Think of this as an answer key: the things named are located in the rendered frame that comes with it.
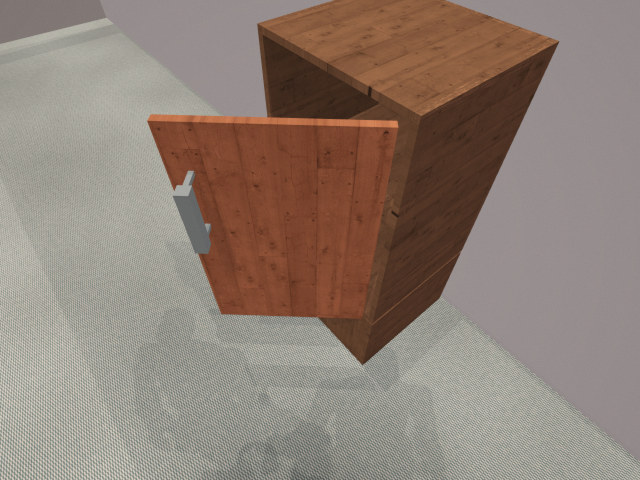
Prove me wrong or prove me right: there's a cupboard door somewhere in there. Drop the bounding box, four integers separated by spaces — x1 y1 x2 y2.
147 114 398 319

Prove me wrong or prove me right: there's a handle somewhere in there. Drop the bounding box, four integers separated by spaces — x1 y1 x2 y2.
173 171 211 254

